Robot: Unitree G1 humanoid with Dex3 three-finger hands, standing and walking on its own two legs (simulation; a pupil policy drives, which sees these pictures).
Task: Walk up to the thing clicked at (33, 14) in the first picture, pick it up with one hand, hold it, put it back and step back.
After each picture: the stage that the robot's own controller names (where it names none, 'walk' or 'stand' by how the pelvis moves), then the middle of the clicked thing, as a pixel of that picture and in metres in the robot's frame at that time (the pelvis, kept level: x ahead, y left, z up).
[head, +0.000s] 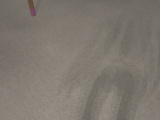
stand; (31, 7) +2.22 +0.78 -0.66
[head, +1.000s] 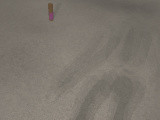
walk; (50, 12) +2.15 +0.41 -0.63
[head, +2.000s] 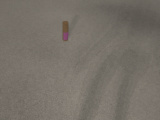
walk; (65, 31) +1.53 +0.18 -0.65
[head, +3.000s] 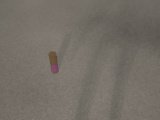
walk; (53, 63) +0.99 +0.24 -0.65
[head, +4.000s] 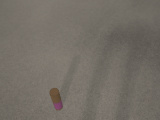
walk; (56, 99) +0.61 +0.24 -0.62
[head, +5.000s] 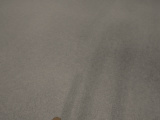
stand; out of the picture +0.41 +0.16 -0.63
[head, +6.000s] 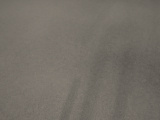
stand; out of the picture +0.38 +0.19 -0.66
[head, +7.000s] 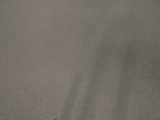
stand; out of the picture +0.39 +0.19 -0.66
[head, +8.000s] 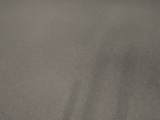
stand; out of the picture +0.37 +0.19 -0.66
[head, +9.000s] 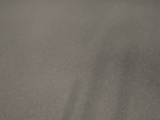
stand; out of the picture +0.37 +0.18 -0.66
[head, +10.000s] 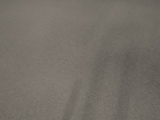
stand; out of the picture +0.36 +0.18 -0.66
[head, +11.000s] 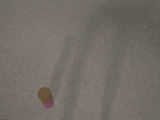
go down; (46, 98) +0.42 +0.18 -0.52
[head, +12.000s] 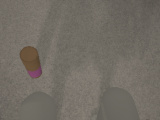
go down; (32, 64) +0.47 +0.19 -0.29
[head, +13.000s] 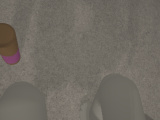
close in; (8, 47) +0.47 +0.22 -0.21
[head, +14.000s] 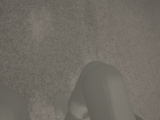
close; out of the picture +0.46 +0.25 -0.16
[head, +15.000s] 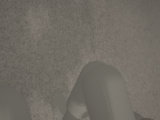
lift; out of the picture +0.45 +0.26 -0.16
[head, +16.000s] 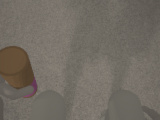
lift; (21, 78) +0.34 +0.20 -0.03
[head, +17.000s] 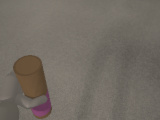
hold; (36, 91) +0.31 +0.16 +0.06
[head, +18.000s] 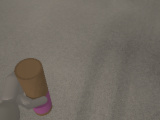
hold; (37, 91) +0.32 +0.16 +0.03
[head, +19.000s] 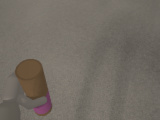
crouch; (37, 91) +0.32 +0.16 +0.02
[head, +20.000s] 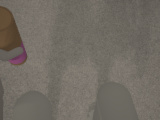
crouch; (9, 42) +0.47 +0.19 -0.06
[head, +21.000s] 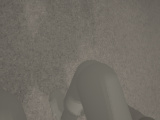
lower; out of the picture +0.45 +0.27 -0.18
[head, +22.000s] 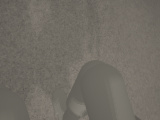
lower; out of the picture +0.46 +0.26 -0.17
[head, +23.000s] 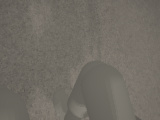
lower; out of the picture +0.45 +0.26 -0.17
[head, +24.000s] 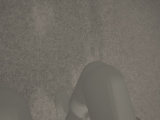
lower; out of the picture +0.44 +0.26 -0.17
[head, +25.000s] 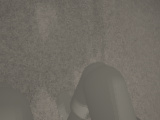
draw back; out of the picture +0.44 +0.24 -0.16
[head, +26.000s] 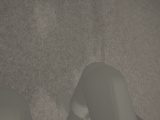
rise; out of the picture +0.44 +0.24 -0.17
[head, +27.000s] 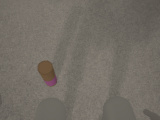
walk; (48, 75) +0.46 +0.17 -0.37
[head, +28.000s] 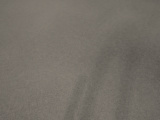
stand; out of the picture +0.38 +0.15 -0.60
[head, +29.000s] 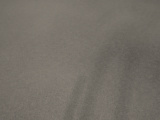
stand; out of the picture +0.39 +0.16 -0.60
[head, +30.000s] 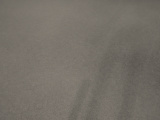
stand; out of the picture +0.39 +0.14 -0.64
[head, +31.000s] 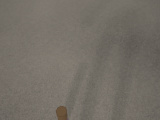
walk; (62, 117) +0.43 +0.12 -0.63
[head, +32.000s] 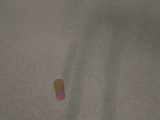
walk; (59, 90) +0.57 +0.15 -0.63
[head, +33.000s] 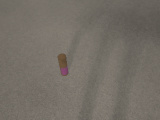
walk; (63, 65) +0.86 +0.20 -0.63
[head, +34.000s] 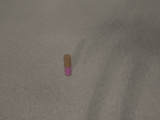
stand; (67, 65) +1.03 +0.16 -0.64
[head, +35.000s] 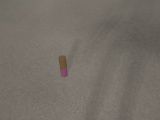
stand; (63, 66) +1.02 +0.19 -0.66
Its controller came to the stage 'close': yes
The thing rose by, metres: 0.68
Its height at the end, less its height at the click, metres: +0.00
